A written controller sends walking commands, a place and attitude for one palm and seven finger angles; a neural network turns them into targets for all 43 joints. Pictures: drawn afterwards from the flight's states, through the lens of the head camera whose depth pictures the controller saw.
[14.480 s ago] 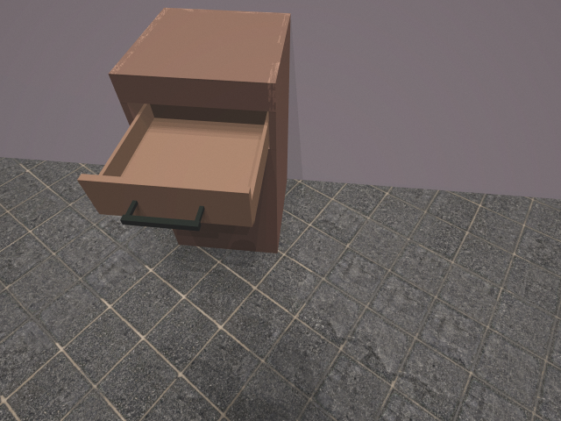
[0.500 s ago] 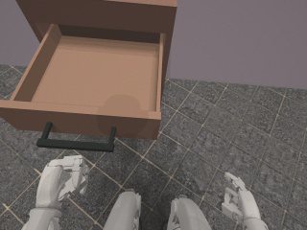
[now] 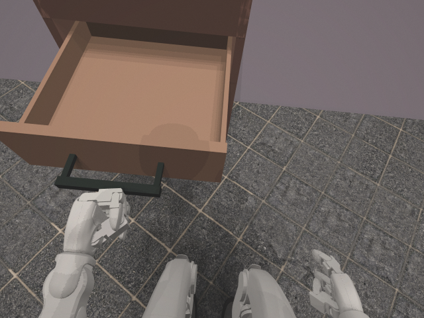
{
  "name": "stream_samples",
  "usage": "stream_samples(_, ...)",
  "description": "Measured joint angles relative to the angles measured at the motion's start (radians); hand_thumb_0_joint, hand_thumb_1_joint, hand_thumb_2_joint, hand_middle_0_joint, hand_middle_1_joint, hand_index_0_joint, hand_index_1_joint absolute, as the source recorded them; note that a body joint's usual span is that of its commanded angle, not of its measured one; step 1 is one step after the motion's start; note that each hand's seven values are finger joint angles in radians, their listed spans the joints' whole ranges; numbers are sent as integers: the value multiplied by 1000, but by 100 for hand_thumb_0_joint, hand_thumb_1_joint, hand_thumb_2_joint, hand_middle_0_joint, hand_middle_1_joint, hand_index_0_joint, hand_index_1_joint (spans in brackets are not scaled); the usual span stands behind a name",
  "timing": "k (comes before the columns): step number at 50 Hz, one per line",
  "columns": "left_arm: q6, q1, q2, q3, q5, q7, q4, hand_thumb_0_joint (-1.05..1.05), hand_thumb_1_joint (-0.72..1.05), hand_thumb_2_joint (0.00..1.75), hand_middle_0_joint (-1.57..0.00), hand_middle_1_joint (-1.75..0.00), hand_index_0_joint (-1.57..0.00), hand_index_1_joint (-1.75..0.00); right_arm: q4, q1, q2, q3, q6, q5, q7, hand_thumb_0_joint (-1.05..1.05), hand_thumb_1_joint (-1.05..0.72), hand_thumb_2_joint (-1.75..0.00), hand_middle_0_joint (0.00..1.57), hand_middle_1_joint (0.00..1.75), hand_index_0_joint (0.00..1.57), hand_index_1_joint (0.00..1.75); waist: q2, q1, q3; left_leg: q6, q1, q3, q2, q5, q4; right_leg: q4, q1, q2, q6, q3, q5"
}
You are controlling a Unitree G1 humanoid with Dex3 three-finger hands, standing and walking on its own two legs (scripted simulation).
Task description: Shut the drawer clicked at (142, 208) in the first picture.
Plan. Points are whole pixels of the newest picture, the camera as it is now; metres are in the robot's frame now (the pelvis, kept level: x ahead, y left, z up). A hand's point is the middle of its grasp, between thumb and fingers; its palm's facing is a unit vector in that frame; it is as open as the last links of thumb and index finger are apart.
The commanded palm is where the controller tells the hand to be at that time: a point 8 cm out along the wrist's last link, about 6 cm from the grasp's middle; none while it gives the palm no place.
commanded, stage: push the drawer shut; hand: left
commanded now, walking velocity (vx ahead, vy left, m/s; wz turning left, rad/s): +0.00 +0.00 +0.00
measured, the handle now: (112, 175) +0.35 +0.21 +0.03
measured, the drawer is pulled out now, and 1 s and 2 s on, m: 0.29 0.17 0.06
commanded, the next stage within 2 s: none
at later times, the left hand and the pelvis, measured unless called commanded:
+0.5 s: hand (131, 187) +0.33 +0.18 +0.02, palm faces -0.02 -1.00 -0.06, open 3.0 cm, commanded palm +0.35 +0.22 +0.03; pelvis -0.01 +0.00 +0.00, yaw +0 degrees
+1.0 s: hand (135, 154) +0.40 +0.19 +0.02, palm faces -0.02 -1.00 -0.06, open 2.8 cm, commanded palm +0.41 +0.22 +0.03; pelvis -0.01 +0.01 +0.01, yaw -1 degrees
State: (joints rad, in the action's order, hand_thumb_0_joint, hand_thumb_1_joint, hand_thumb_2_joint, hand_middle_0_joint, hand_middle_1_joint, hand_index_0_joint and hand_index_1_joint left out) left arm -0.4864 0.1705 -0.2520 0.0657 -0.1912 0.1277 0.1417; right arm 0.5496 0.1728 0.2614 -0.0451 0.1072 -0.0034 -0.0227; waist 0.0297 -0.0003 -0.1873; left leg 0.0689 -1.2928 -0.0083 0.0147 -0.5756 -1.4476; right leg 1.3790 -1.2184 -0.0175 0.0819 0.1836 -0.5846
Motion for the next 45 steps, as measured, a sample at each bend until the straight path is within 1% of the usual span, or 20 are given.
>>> stream_samples(7, 39, -102, -15, 5, -1, 5, 66, -5, 81, 100, -140, -160, -140, -160, 16, -14, 3, -7, 0, -6, -9, 1, -91, -89, 21, 30, 20, 30, 1, 3, 9, -3, -2, -2, 0, 16, 4, -2, -3, 1, 4, 3, 14)
stream_samples(14, 60, -193, -31, 16, -1, 4, 152, -3, 80, 101, -140, -160, -140, -160, 25, -4, 1, -18, 6, -11, -19, 1, -91, -89, 21, 30, 20, 30, -3, 15, 6, -6, 8, -3, -3, 30, 21, -18, 6, -2, 6, 2, 28)
stream_samples(22, 50, -286, -40, 40, 0, 10, 253, -1, 78, 100, -140, -160, -140, -160, 43, 14, 6, -17, 8, -12, -19, 1, -91, -89, 21, 30, 20, 30, -4, 30, 8, -5, 13, 3, -7, 35, 29, -27, 8, -6, 5, -4, 36)
stream_samples(33, 32, -408, -52, 72, 6, 25, 377, -3, 73, 97, -140, -160, -140, -160, 64, 31, 11, -14, -1, -12, -19, 1, -91, -89, 21, 30, 20, 30, -2, 44, 15, 4, 3, 14, -7, 38, 36, -31, -5, -6, -4, -15, 43)
stream_samples(45, 22, -547, -63, 97, 23, 26, 510, -5, 70, 94, -140, -160, -140, -160, 80, 40, 9, -13, -18, -5, -14, 1, -91, -89, 21, 30, 20, 30, 0, 60, 16, 14, -12, 21, -2, 40, 43, -40, -20, -2, -16, -23, 46)
